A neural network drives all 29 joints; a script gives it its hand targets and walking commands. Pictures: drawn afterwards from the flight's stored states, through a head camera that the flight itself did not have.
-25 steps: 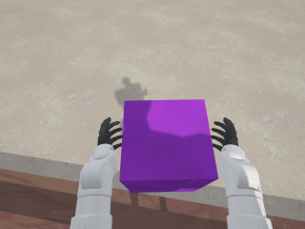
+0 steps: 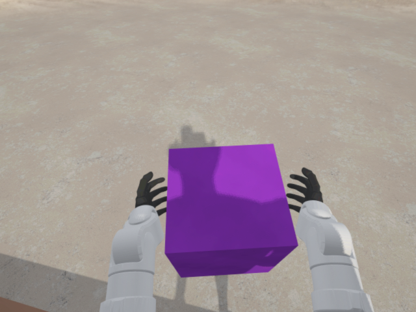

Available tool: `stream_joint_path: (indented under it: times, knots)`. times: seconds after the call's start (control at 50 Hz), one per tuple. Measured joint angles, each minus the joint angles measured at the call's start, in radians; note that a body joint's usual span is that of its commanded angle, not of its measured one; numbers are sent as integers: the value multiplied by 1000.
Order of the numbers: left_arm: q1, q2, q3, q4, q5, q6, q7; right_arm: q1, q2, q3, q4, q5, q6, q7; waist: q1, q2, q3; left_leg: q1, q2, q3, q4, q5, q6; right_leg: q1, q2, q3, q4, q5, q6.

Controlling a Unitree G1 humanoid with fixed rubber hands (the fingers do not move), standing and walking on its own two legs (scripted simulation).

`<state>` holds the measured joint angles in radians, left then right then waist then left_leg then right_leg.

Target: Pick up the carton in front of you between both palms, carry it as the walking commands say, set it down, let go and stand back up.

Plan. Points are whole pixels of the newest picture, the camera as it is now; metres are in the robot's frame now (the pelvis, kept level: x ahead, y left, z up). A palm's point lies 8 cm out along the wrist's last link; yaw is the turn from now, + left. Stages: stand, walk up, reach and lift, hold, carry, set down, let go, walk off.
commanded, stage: carry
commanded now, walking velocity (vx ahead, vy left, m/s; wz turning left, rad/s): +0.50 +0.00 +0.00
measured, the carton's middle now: (223, 216) +0.34 +0.02 +0.01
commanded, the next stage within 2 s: none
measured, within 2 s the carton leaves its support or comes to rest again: neither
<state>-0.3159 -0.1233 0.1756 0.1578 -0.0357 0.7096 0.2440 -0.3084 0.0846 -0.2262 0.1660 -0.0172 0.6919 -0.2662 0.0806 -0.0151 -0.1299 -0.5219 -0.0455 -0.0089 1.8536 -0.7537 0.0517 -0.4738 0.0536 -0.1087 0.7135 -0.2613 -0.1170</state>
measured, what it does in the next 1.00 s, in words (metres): goes down: left foot 0.17 m lower, then right foot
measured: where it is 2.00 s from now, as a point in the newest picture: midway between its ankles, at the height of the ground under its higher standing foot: (174, 182)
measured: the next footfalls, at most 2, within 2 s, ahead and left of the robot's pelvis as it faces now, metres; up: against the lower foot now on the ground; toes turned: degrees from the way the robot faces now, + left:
left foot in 0.40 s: +0.48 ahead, +0.15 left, -0.17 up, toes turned +3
right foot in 0.96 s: +0.80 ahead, +0.15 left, -0.17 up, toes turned -3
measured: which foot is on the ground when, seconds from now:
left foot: up 0.00-0.38, down 0.40-0.94, up 0.96-1.00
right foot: down 0.00-0.40, up 0.42-0.94, down 0.96-1.00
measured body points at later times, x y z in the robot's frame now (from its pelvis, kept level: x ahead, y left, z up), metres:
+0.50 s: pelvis +0.35 +0.11 -0.17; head +0.35 +0.15 +0.28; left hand +0.69 +0.26 -0.11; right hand +0.67 -0.06 -0.10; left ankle +0.44 +0.15 -0.88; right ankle +0.18 -0.06 -0.66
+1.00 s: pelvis +0.68 +0.20 -0.16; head +0.69 +0.23 +0.29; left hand +1.00 +0.39 -0.08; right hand +1.02 +0.07 -0.08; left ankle +0.49 +0.19 -0.77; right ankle +0.77 +0.15 -0.88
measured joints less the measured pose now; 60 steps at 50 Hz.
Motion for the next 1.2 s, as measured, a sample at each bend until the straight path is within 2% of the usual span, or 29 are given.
stream_joint_path:
  times: [0.04,0.14,0.2,0.24,0.3,0.32,0.36,0.38,0.4,0.44,0.46,0.5,0.54,0.58,0.64,0.76,0.82,0.86,0.92,0.94,0.96,0.98,1.0,1.02,1.04,1.06,1.1,1.14,1.2]
  knots:
    - [25,-12,-9,-14,-6,15,12,3,10,-32,8,-8,6,3,18,2,8,-125,13,-22,-85,52,2,-6,2,4,79,-106,9]
    - [30,-6,-2,5,-20,13,9,36,33,-41,18,-2,-12,26,5,13,56,-260,111,-40,-661,425,-18,60,-11,-8,151,-251,31]
    - [13,-12,2,43,-6,-14,-5,41,28,-44,31,-9,-32,31,5,25,63,-281,136,-40,-783,679,-2,108,-12,1,194,-340,49]
    - [-4,-22,-3,50,4,-32,-6,38,17,-49,18,-10,-43,29,23,39,68,-282,151,-35,-910,841,-1,130,-9,15,239,-409,64]
    - [1,-29,-36,14,3,-52,8,58,-2,-41,-28,-7,-64,19,54,67,71,-215,154,-13,-1208,1086,-9,186,-1,29,305,-527,89]
    - [7,-30,-45,1,0,-54,13,66,-3,-40,-42,-9,-69,14,65,73,68,-180,152,-2,-1280,1136,-7,212,2,37,329,-572,98]
    - [24,-27,-58,-30,-7,-48,20,72,-4,-33,-62,-7,-65,7,64,91,62,-94,151,29,-1386,1202,6,266,8,47,404,-650,111]
    - [36,-24,-58,-48,-9,-40,23,67,-3,-28,-69,-5,-54,6,48,102,62,-36,147,38,-1424,1177,15,280,9,47,487,-653,111]
    - [45,-17,-55,-64,-8,-30,22,58,1,-22,-68,-3,-42,8,23,103,56,26,137,49,-1434,1075,23,279,0,50,602,-638,100]
    - [20,4,-41,-58,-7,-14,19,21,10,-18,-51,-5,-23,12,-27,65,31,34,95,56,-1311,612,35,187,-33,92,859,-554,100]
    - [1,19,-33,-46,-6,-7,22,8,14,-12,-39,5,-20,13,-54,33,34,-5,65,69,-1223,533,50,123,-46,124,945,-512,107]
    - [-17,29,-10,-25,15,11,30,9,21,1,-21,35,-8,20,-101,-3,54,-40,25,89,-1116,512,79,9,-58,156,991,-405,120]
    - [-16,14,25,-19,19,18,28,29,30,5,-25,67,0,30,-123,-22,76,-33,-1,99,-1088,466,97,-98,-73,152,919,-277,120]
    - [-12,3,47,-27,25,17,17,49,43,4,-37,86,-6,50,-126,-33,103,-4,-17,110,-1102,437,107,-189,-86,138,812,-187,122]
    - [14,-1,55,-50,28,-11,4,80,57,20,-65,87,-30,73,-129,-40,130,59,-39,123,-1148,406,124,-299,-99,111,695,-145,121]
    - [44,-8,36,-51,62,-56,-8,101,54,32,-77,64,-53,88,-146,-15,136,248,-72,95,-1299,365,144,-390,-96,51,482,14,102]
    - [36,-13,30,-56,87,-59,-5,103,51,31,-91,61,-53,90,-145,-2,121,360,-86,70,-1396,363,139,-371,-72,20,350,84,79]
    - [28,-12,29,-73,88,-49,-6,96,50,31,-106,62,-45,90,-135,1,115,430,-96,68,-1442,375,122,-322,-46,-11,207,137,60]
    - [17,-7,15,-103,82,-20,-12,95,51,30,-145,50,-21,83,-110,8,107,488,-110,91,-1386,421,85,-158,5,-80,-75,271,50]
    - [4,-9,9,-105,82,-8,-15,94,46,26,-162,43,-7,77,-101,8,109,470,-114,102,-1281,443,54,-75,15,-106,-174,333,43]
    - [-19,-16,3,-107,80,8,-18,91,35,19,-186,40,9,71,-88,-2,109,422,-116,122,-1111,484,12,7,15,-111,-246,359,19]
    - [-44,-23,-3,-112,88,19,-19,70,19,10,-195,36,22,68,-62,0,107,342,-110,127,-891,425,-22,45,18,-103,-251,252,-5]
    - [-60,-23,-10,-120,93,32,-15,39,3,3,-185,32,32,64,-34,12,105,248,-105,96,-673,348,-39,55,28,-96,-224,152,-20]
    - [-68,-19,-20,-127,83,53,-9,15,-5,-5,-171,19,43,57,-7,19,100,153,-102,49,-481,269,-45,57,35,-91,-190,91,-25]
    - [-61,-12,-26,-138,63,75,-7,1,-5,-12,-161,10,57,49,17,19,93,73,-88,9,-366,231,-36,66,37,-81,-170,59,-20]
    - [-49,-6,-29,-152,38,100,-9,-7,4,-22,-158,-4,76,46,34,13,88,7,-62,-21,-333,223,-30,86,32,-69,-166,46,-6]
    - [-25,0,-23,-174,13,140,-5,-18,31,-40,-159,-26,115,45,37,3,81,-80,23,-41,-464,271,-33,141,13,-50,-186,23,21]
    - [-23,-3,-6,-185,11,169,-6,-21,57,-58,-165,-42,138,51,17,-7,73,-110,103,-26,-738,351,-51,204,-10,-43,-236,8,49]
    - [-29,-28,8,-201,35,191,-21,4,57,-52,-203,-41,165,64,-16,-15,55,-87,145,7,-1113,528,-74,285,-52,-36,-299,-17,86]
